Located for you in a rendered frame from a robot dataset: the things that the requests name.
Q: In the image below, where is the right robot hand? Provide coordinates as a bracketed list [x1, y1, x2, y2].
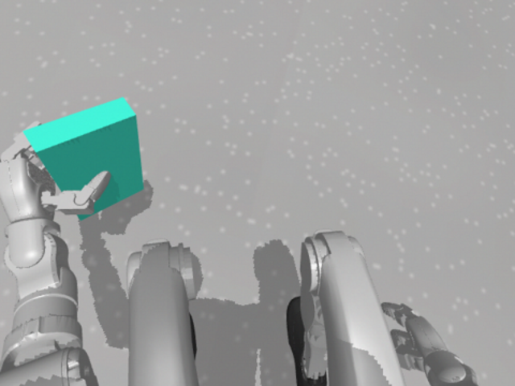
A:
[381, 302, 449, 372]

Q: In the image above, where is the right robot foot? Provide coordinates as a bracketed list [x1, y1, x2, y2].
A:
[286, 297, 327, 386]

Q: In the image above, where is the left robot hand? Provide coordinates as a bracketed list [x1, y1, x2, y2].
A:
[0, 121, 111, 223]

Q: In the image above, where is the left robot arm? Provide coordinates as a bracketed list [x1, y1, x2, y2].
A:
[0, 217, 99, 386]

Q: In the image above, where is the carton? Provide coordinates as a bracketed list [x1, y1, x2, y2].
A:
[23, 97, 144, 220]

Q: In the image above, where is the right robot arm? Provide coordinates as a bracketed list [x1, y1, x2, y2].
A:
[423, 351, 480, 386]

